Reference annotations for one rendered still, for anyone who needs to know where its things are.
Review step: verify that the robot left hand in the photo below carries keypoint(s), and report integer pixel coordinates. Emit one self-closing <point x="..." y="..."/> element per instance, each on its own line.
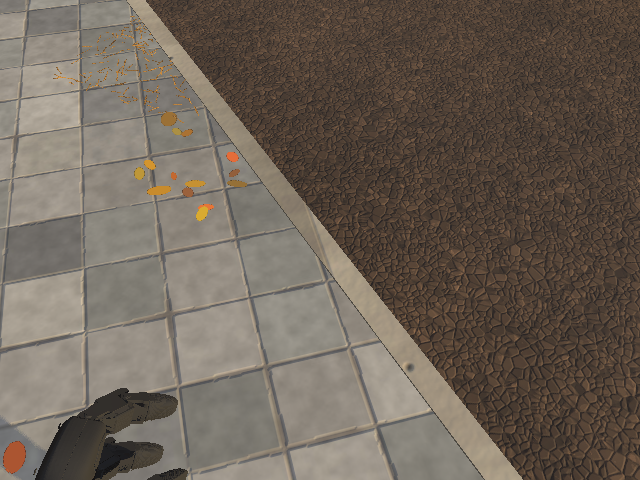
<point x="79" y="450"/>

